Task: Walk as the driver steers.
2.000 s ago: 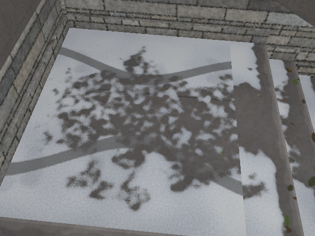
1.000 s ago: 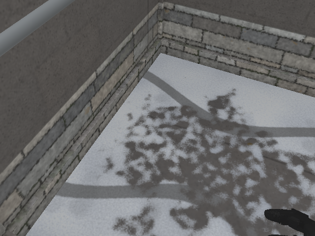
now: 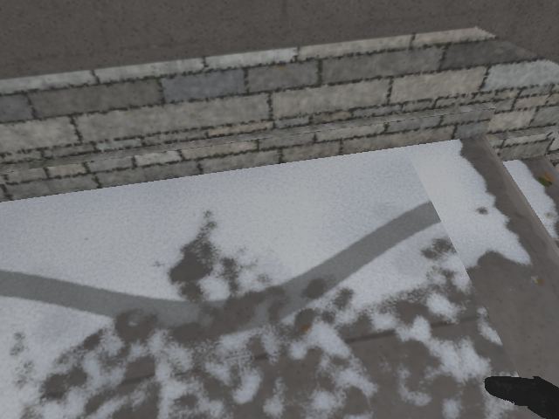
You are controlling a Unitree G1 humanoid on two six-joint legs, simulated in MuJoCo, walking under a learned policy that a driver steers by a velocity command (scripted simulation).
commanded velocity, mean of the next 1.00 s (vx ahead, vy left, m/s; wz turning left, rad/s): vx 0.06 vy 0.00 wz -0.47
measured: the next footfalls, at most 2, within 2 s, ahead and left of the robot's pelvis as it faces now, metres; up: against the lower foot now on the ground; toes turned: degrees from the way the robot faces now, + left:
right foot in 0.42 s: +0.10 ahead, -0.11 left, +0.00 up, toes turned -17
left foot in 0.94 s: +0.16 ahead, +0.12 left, +0.00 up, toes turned -28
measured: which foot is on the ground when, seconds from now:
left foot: down 0.00-0.42, up 0.44-0.92, down 0.94-1.00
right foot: down 0.00-0.00, up 0.02-0.40, down 0.42-1.00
